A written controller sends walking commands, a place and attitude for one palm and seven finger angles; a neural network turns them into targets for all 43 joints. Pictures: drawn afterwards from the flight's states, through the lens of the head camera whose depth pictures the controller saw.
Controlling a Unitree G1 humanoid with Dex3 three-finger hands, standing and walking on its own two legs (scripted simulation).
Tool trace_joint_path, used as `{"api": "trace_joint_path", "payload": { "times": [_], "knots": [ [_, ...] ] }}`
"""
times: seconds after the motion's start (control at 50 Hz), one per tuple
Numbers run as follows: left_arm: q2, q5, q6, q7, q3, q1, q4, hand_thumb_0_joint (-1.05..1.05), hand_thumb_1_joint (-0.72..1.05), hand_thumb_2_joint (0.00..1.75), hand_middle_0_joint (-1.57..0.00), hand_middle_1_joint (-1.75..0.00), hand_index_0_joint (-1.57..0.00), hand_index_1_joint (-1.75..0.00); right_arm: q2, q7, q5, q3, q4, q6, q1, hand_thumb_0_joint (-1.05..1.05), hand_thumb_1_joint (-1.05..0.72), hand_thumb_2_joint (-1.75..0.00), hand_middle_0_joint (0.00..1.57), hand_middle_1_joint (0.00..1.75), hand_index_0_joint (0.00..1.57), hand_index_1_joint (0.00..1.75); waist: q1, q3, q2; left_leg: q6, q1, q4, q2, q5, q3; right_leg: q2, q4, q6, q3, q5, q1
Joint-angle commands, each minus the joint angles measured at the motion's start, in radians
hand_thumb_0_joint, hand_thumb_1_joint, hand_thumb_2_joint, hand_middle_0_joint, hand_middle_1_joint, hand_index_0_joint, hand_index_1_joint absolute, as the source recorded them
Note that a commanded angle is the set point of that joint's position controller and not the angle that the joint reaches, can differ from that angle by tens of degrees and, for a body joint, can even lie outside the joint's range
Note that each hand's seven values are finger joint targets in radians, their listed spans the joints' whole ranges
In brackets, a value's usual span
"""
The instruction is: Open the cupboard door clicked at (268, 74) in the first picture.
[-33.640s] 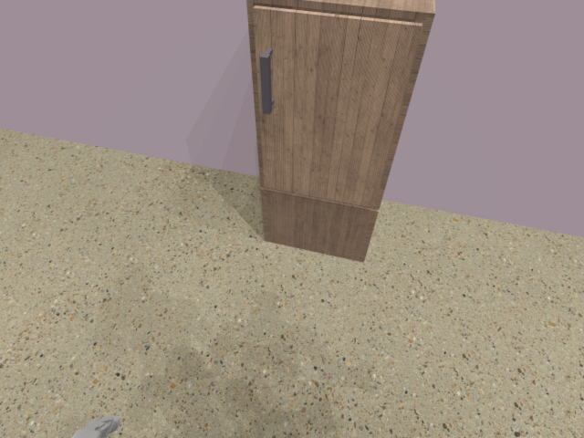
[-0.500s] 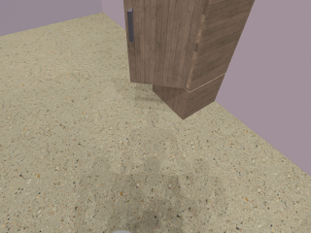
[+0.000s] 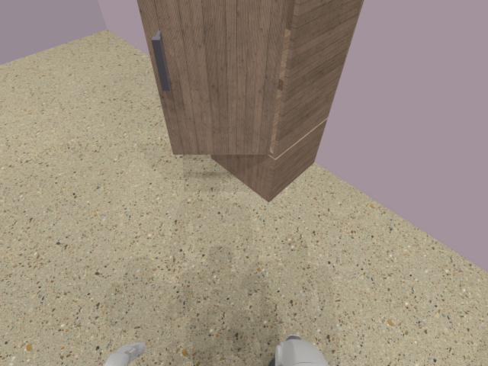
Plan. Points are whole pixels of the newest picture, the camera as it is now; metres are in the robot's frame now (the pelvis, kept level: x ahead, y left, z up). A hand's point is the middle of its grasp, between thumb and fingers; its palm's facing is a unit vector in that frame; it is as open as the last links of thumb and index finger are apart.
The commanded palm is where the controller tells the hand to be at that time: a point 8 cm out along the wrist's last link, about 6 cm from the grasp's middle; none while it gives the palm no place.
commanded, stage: take the last steps up to it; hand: left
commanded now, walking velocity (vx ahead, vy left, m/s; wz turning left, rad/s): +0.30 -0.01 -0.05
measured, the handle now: (162, 61) +0.91 +0.25 +0.01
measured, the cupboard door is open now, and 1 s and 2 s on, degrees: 45 45 45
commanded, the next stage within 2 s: come to a stop and stand still in 0.68 s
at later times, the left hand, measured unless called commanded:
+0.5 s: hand out of the picture +0.15 +0.17 -0.17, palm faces +0.11 -0.98 -0.18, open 7.2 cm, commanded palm none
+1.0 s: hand (171, 237) +0.42 +0.18 -0.17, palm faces -0.04 -0.97 -0.24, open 7.3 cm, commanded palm none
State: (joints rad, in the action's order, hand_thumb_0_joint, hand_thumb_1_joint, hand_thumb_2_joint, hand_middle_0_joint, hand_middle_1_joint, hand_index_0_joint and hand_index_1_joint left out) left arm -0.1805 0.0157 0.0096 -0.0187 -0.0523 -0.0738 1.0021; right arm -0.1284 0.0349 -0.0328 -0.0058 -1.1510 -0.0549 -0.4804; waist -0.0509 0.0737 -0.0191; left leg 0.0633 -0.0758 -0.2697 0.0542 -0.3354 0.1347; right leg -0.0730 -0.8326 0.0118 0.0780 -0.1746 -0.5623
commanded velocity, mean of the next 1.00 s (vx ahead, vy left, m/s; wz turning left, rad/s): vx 0.12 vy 0.02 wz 0.00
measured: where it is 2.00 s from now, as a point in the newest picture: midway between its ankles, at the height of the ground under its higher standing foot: (244, 345)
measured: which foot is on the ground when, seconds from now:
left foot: down 0.00-0.12, up 0.14-0.52, down 0.54-1.00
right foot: up 0.00-0.10, down 0.12-0.56, up 0.58-0.90, down 0.92-1.00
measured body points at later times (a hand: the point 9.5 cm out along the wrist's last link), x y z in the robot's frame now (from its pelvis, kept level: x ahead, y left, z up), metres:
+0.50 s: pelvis +0.19 -0.01 +0.00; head +0.22 +0.00 +0.45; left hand +0.15 +0.22 -0.16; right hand +0.29 -0.26 -0.14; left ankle +0.27 +0.11 -0.72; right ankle +0.12 -0.11 -0.74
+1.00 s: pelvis +0.34 -0.01 -0.01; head +0.37 -0.02 +0.44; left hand +0.42 +0.23 -0.15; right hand +0.30 -0.24 -0.17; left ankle +0.29 +0.10 -0.74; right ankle +0.37 -0.13 -0.74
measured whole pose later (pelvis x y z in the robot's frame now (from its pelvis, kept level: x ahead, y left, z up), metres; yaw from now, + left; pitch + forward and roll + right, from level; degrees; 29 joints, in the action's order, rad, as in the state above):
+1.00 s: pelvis +0.34 -0.01 -0.01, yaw -2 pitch +0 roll +1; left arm -0.19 0.01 -0.01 0.02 -0.03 -0.14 1.05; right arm -0.17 0.03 -0.01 -0.03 -1.12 0.02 -0.29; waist -0.04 0.07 0.02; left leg -0.01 0.16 -0.54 -0.03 -0.37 0.12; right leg -0.06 -0.58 0.01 0.09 -0.25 -0.32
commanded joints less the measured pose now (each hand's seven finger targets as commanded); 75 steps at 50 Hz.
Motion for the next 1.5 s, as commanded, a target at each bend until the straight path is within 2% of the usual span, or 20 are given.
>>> {"api": "trace_joint_path", "payload": {
  "times": [0.0,0.06,0.08,0.1,0.12,0.22,0.4,0.48,0.5,0.54,0.66,0.86,0.92,1.04,1.14,1.18,1.22,1.3,1.38,1.48],
  "knots": [
    [-0.027,0.000,-0.033,-0.002,0.008,0.062,-0.093,0.00,0.90,0.90,-0.20,-0.30,-0.20,-0.30,-0.145,0.010,-0.001,-0.027,-0.002,-0.015,-0.095,0.00,-0.90,-0.90,0.20,0.30,0.20,0.30,0.018,0.044,0.095,0.068,0.026,-0.048,-0.320,0.892,-0.118,0.044,0.139,0.043,0.047,-0.068,0.070],
    [-0.072,0.004,-0.049,0.007,-0.014,-0.214,-0.013,0.00,0.90,0.90,-0.20,-0.30,-0.20,-0.30,-0.160,0.008,0.014,-0.032,0.000,-0.012,-0.044,0.00,-0.90,-0.90,0.20,0.30,0.20,0.30,0.147,-0.082,0.090,0.015,0.171,-0.363,-0.258,0.948,-0.071,0.080,0.277,0.078,0.047,0.033,0.495],
    [-0.146,0.009,-0.061,0.017,-0.037,-0.366,0.029,0.00,0.90,0.90,-0.20,-0.30,-0.20,-0.30,-0.137,-0.001,0.028,-0.034,0.019,-0.016,-0.029,0.00,-0.90,-0.90,0.20,0.30,0.20,0.30,0.201,-0.180,-0.024,-0.019,0.390,-0.604,-0.175,0.659,-0.023,-0.087,0.292,0.149,-0.154,0.142,0.766],
    [-0.219,0.001,-0.063,0.024,-0.054,-0.450,0.056,0.00,0.90,0.90,-0.20,-0.30,-0.20,-0.30,-0.095,0.000,0.038,-0.033,0.044,-0.020,-0.047,0.00,-0.90,-0.90,0.20,0.30,0.20,0.30,0.192,-0.274,-0.197,-0.061,0.610,-0.958,-0.024,-0.218,-0.006,-0.371,0.407,0.283,-0.551,0.361,0.919],
    [-0.218,-0.014,-0.062,0.030,-0.049,-0.400,0.044,0.00,0.90,0.90,-0.20,-0.30,-0.20,-0.30,-0.122,-0.004,0.036,-0.040,0.060,-0.011,0.017,0.00,-0.90,-0.90,0.20,0.30,0.20,0.30,0.180,-0.202,-0.085,-0.041,0.662,-1.078,-0.074,-0.238,-0.131,-0.394,0.500,0.307,-0.556,0.259,0.785],
    [-0.041,-0.004,-0.082,0.039,-0.003,-0.175,0.000,0.00,0.90,0.90,-0.20,-0.30,-0.20,-0.30,-0.021,-0.026,0.006,-0.038,0.061,0.037,0.050,0.00,-0.90,-0.90,0.20,0.30,0.20,0.30,0.023,0.024,-0.080,-0.070,0.555,-0.868,-0.177,0.011,-0.135,-0.207,0.651,0.159,-0.177,0.089,0.284],
    [-0.093,0.006,-0.093,0.024,-0.017,-0.284,0.074,0.00,0.90,0.90,-0.20,-0.30,-0.20,-0.30,-0.037,-0.052,0.007,-0.046,0.150,0.015,0.294,0.00,-0.90,-0.90,0.20,0.30,0.20,0.30,0.081,-0.005,-0.098,-0.090,0.544,-0.417,-0.128,0.079,-0.053,-0.194,0.600,0.159,-0.147,0.167,0.445],
    [-0.106,0.001,-0.083,0.024,-0.017,-0.279,0.089,0.00,0.90,0.90,-0.20,-0.30,-0.20,-0.30,-0.086,-0.044,0.003,-0.048,0.130,-0.003,0.250,0.00,-0.90,-0.90,0.20,0.30,0.20,0.30,0.028,-0.022,-0.068,-0.072,0.291,-0.207,-0.066,0.150,0.000,-0.153,0.436,0.107,-0.094,0.279,0.394],
    [-0.091,-0.002,-0.081,0.023,-0.011,-0.277,0.086,0.00,0.90,0.90,-0.20,-0.30,-0.20,-0.30,-0.129,-0.035,0.001,-0.057,0.101,-0.011,0.165,0.00,-0.90,-0.90,0.20,0.30,0.20,0.30,-0.011,-0.072,0.000,-0.048,0.106,-0.164,-0.098,0.185,-0.043,-0.112,0.272,0.077,-0.059,0.301,0.303],
    [-0.038,-0.010,-0.086,0.016,0.011,-0.244,0.031,0.00,0.90,0.90,-0.20,-0.30,-0.20,-0.30,-0.287,-0.018,-0.005,-0.089,0.071,-0.006,-0.035,0.00,-0.90,-0.90,0.20,0.30,0.20,0.30,-0.074,-0.189,0.301,0.149,-0.121,-0.071,-0.478,0.425,-0.487,0.057,-0.230,0.010,0.044,-0.387,-0.001],
    [-0.010,0.010,-0.043,0.009,0.002,-0.255,0.055,0.00,0.90,0.90,-0.20,-0.30,-0.20,-0.30,-0.161,-0.002,0.006,-0.043,0.126,-0.015,0.182,0.00,-0.90,-0.90,0.20,0.30,0.20,0.30,0.050,-0.038,0.122,0.098,0.229,0.034,-0.357,0.409,-0.222,-0.043,-0.275,-0.016,-0.050,-0.187,0.046],
    [-0.049,0.005,-0.033,0.030,0.009,-0.265,0.056,0.00,0.90,0.90,-0.20,-0.30,-0.20,-0.30,-0.142,0.006,0.017,-0.039,0.097,0.018,0.206,0.00,-0.90,-0.90,0.20,0.30,0.20,0.30,0.099,-0.088,0.055,-0.014,0.292,-0.194,-0.228,0.505,-0.066,-0.012,0.387,-0.036,-0.017,0.229,0.426],
    [-0.177,-0.001,-0.030,0.039,0.005,-0.207,0.044,0.00,0.90,0.90,-0.20,-0.30,-0.20,-0.30,-0.103,-0.006,0.036,-0.039,0.077,0.053,0.111,0.00,-0.90,-0.90,0.20,0.30,0.20,0.30,0.041,-0.103,-0.074,-0.092,0.324,-0.241,-0.099,-0.006,-0.046,-0.254,0.392,0.111,-0.180,0.595,0.418],
    [-0.164,-0.006,-0.010,0.068,-0.011,-0.168,0.026,0.00,0.90,0.90,-0.20,-0.30,-0.20,-0.30,-0.108,0.002,0.031,-0.046,0.061,0.080,0.102,0.00,-0.90,-0.90,0.20,0.30,0.20,0.30,0.063,-0.172,-0.170,-0.106,0.340,-0.308,-0.101,0.030,-0.045,-0.233,0.312,0.139,-0.150,0.903,0.535],
    [-0.151,-0.004,0.008,0.070,-0.023,-0.093,-0.011,0.00,0.90,0.90,-0.20,-0.30,-0.20,-0.30,-0.103,-0.002,0.025,-0.053,0.068,0.087,0.092,0.00,-0.90,-0.90,0.20,0.30,0.20,0.30,0.044,-0.160,-0.048,-0.089,0.229,-0.168,-0.150,0.257,-0.073,-0.174,0.296,0.089,-0.110,0.528,0.395],
    [-0.078,-0.008,0.024,0.060,-0.008,-0.056,-0.051,0.00,0.90,0.90,-0.20,-0.30,-0.20,-0.30,-0.172,0.005,0.008,-0.063,0.095,0.082,0.126,0.00,-0.90,-0.90,0.20,0.30,0.20,0.30,0.042,-0.093,0.232,0.006,0.259,-0.074,-0.321,0.624,-0.231,-0.012,0.171,-0.013,0.016,0.034,0.284],
    [-0.066,-0.003,0.041,0.060,-0.008,-0.040,-0.048,0.00,0.90,0.90,-0.20,-0.30,-0.20,-0.30,-0.156,0.017,0.002,-0.057,0.106,0.073,0.165,0.00,-0.90,-0.90,0.20,0.30,0.20,0.30,0.039,-0.028,0.233,0.096,0.323,-0.032,-0.358,0.645,-0.233,0.027,-0.038,-0.012,-0.067,-0.330,0.230],
    [-0.097,-0.015,0.003,0.083,0.009,-0.203,0.018,0.00,0.90,0.90,-0.20,-0.30,-0.20,-0.30,-0.238,0.001,0.030,-0.074,0.178,0.047,0.293,0.00,-0.90,-0.90,0.20,0.30,0.20,0.30,0.093,-0.135,0.258,0.031,0.181,-0.337,-0.323,0.913,-0.147,-0.026,0.133,0.019,-0.102,-0.178,0.204],
    [-0.169,0.013,-0.059,0.076,0.002,-0.197,-0.037,0.00,0.90,0.90,-0.20,-0.30,-0.20,-0.30,-0.073,-0.013,0.027,-0.046,0.255,0.040,0.173,0.00,-0.90,-0.90,0.20,0.30,0.20,0.30,0.033,-0.165,-0.100,-0.072,0.402,-0.383,-0.075,-0.117,-0.101,-0.212,0.290,0.163,-0.290,0.755,0.448],
    [-0.087,-0.003,-0.014,0.076,0.019,-0.152,-0.062,0.00,0.90,0.90,-0.20,-0.30,-0.20,-0.30,-0.197,-0.004,0.016,-0.065,0.227,0.031,0.168,0.00,-0.90,-0.90,0.20,0.30,0.20,0.30,0.030,-0.126,0.184,0.058,0.139,-0.186,-0.313,0.844,-0.232,0.048,0.112,-0.016,-0.055,-0.219,0.218]
  ]
}}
